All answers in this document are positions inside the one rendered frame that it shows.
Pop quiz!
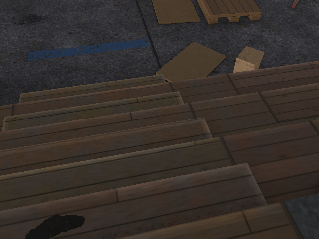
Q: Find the left robot hand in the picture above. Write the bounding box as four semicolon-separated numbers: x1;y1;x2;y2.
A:
25;214;85;239

